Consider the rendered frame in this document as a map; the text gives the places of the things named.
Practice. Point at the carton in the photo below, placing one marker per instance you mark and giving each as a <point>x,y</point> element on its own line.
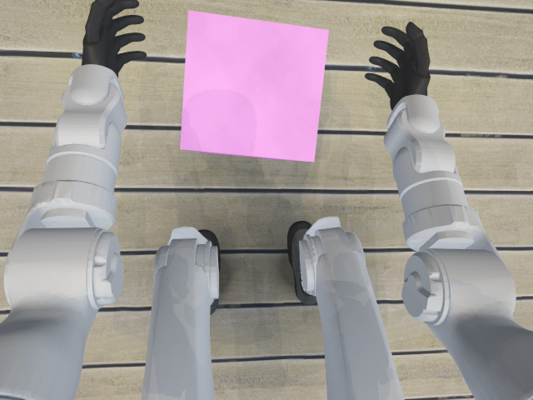
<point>252,88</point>

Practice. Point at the right robot upper arm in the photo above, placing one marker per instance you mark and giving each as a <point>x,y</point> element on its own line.
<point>466,297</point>

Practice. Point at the right robot thigh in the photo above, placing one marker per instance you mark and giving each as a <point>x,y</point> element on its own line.
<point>359,363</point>

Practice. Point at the left robot hand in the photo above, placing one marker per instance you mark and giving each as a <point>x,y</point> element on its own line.
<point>100,46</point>

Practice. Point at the right robot hand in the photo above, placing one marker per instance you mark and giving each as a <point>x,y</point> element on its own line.
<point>412,76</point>

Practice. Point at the right robot forearm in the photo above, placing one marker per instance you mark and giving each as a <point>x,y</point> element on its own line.
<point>437,214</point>

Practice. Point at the robot left shin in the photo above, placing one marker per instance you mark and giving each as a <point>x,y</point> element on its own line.
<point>177,233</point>

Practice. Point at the left robot forearm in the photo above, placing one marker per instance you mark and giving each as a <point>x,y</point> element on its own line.
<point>77,190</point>

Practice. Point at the left robot upper arm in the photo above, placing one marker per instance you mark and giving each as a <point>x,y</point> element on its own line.
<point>57,280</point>

